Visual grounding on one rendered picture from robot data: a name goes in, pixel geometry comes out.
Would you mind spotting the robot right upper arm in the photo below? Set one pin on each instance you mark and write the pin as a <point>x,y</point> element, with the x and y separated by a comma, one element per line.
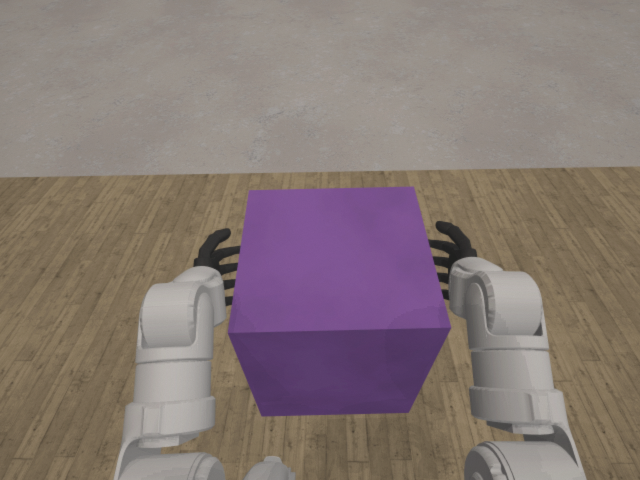
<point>520,460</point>

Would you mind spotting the robot left hand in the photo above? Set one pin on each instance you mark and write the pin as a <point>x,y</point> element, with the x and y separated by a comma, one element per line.
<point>210,257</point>

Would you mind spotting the left robot forearm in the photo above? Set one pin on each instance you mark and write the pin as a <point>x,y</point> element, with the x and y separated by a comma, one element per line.
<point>172,399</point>

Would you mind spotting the right robot forearm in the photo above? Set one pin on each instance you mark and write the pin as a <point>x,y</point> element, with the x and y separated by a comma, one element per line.
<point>513,385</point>

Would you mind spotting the carton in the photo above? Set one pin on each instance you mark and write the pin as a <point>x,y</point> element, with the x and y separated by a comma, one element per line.
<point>337,306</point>

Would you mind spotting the robot left upper arm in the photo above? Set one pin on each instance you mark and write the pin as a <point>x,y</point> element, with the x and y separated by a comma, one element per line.
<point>179,466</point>

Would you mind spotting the robot right hand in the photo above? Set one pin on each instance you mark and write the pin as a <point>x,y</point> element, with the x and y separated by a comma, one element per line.
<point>461,249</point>

